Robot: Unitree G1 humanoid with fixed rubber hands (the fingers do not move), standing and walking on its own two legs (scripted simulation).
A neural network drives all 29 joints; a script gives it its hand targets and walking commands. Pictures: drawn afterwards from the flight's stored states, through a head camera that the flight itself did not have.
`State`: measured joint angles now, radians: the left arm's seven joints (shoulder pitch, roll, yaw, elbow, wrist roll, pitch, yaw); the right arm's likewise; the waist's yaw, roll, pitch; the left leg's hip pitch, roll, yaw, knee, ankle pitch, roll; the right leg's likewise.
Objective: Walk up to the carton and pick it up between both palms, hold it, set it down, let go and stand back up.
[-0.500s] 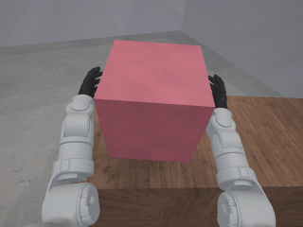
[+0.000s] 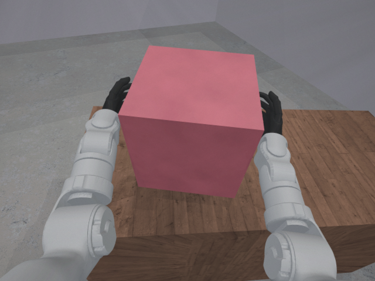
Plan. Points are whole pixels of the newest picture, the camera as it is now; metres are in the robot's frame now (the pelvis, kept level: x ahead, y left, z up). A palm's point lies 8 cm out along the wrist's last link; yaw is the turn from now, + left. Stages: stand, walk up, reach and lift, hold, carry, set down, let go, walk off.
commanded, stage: set down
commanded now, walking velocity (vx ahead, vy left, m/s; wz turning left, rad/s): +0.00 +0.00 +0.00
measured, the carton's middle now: (193, 124) +0.45 -0.07 +0.10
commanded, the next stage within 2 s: none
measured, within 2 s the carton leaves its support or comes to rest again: neither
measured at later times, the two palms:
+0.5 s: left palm (108, 114) +0.45 +0.12 +0.14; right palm (259, 134) +0.37 -0.21 +0.14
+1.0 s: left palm (112, 116) +0.46 +0.11 +0.13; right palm (260, 140) +0.36 -0.21 +0.12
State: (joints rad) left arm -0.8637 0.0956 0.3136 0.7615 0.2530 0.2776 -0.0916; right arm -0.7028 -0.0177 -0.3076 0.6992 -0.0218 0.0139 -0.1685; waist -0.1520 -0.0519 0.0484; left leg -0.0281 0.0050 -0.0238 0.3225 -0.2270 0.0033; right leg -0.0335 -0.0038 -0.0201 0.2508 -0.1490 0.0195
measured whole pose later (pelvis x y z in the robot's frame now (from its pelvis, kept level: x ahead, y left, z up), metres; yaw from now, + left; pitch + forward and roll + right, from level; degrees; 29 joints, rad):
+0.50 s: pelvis +0.02 +0.02 +0.00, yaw +0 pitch -1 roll -2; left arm -0.83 0.10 0.26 0.77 0.21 0.26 -0.08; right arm -0.64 0.01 -0.34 0.71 -0.04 -0.04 -0.16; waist -0.16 -0.06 0.00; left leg -0.08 -0.01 -0.02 0.36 -0.26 0.02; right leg -0.06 -0.02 -0.02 0.24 -0.16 0.04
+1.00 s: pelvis +0.00 +0.01 +0.00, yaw +0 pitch +3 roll -1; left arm -0.98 0.17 0.32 1.09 0.20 0.09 -0.11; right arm -0.70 0.10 -0.49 0.72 -0.21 -0.05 -0.17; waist -0.16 -0.04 -0.03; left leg -0.17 -0.01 -0.02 0.31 -0.20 0.01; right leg -0.18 -0.02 -0.02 0.25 -0.13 0.03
